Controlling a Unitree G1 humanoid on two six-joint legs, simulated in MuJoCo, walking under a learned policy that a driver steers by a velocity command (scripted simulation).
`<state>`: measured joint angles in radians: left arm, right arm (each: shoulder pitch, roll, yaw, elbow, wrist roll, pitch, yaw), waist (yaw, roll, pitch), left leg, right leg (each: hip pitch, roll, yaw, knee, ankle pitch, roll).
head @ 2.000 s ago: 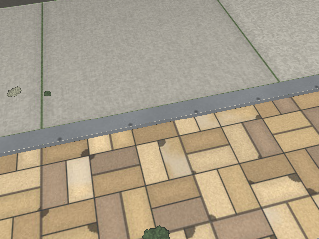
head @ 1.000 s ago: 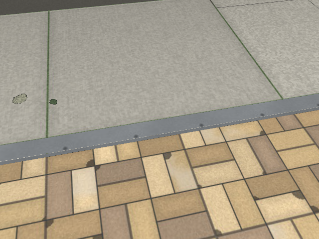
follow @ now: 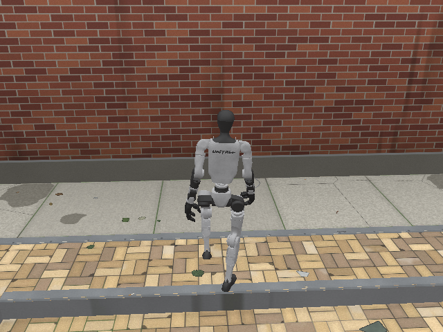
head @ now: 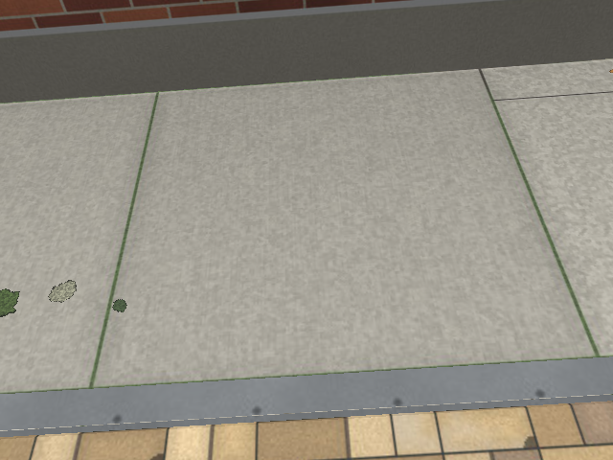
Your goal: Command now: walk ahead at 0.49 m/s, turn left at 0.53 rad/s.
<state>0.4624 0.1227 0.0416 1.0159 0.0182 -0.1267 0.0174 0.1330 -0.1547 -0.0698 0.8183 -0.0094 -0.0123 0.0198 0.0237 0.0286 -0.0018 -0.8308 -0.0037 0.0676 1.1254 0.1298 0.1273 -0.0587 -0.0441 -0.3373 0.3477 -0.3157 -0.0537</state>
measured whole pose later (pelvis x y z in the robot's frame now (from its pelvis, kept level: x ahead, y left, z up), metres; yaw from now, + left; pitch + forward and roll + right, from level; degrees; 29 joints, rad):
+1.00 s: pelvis +0.55 +0.07 +0.00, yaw +33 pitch +2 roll -1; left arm 0.42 0.25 0.05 0.82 0.02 -0.09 -0.02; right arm 0.15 -0.25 -0.04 0.69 -0.04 -0.02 0.06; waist 0.06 0.04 -0.01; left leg -0.63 0.04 -0.04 0.89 -0.17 0.04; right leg -0.14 0.00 -0.14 0.30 -0.20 -0.03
